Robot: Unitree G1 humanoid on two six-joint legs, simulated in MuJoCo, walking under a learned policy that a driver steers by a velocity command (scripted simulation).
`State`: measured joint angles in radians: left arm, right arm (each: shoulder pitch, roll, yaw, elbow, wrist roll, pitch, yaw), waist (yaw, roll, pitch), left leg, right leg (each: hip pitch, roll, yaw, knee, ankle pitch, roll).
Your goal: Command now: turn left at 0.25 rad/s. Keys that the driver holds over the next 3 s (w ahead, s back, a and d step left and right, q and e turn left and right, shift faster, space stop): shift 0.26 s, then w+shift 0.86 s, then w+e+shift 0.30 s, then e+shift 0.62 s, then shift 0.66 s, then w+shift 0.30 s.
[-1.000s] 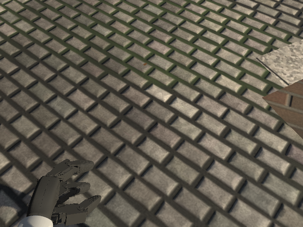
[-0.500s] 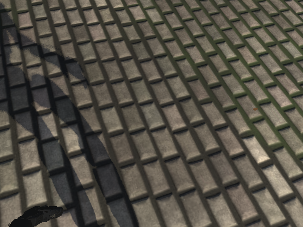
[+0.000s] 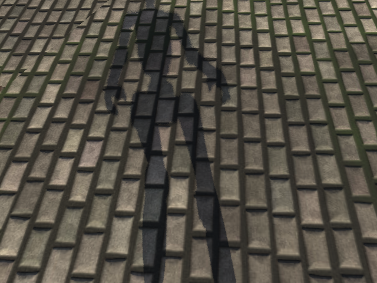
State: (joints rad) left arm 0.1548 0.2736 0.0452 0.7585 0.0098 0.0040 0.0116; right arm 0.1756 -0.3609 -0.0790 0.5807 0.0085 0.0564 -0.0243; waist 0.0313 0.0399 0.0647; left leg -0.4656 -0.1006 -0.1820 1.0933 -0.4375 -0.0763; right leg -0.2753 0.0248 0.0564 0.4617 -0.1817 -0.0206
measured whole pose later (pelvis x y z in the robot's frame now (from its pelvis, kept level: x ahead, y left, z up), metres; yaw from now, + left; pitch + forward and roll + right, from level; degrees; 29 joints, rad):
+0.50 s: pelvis +0.06 -0.01 +0.00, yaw +2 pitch +1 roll +0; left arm 0.18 0.32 0.05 0.79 -0.03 -0.08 -0.05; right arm 0.38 -0.28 -0.03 0.73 0.02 -0.04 -0.01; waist -0.04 0.01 -0.03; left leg -0.07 0.03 -0.10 0.37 -0.33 0.00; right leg -0.41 -0.03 -0.03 0.70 -0.31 -0.04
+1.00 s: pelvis +0.35 -0.04 -0.02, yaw +1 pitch +3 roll +2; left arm 0.56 0.23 -0.02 0.91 -0.01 -0.08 0.00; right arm -0.01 -0.24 -0.01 0.56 0.03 -0.11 0.08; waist 0.12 0.01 0.01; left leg -0.76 0.04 0.05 0.58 0.13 0.04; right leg 0.27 0.01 -0.02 0.08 -0.41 -0.04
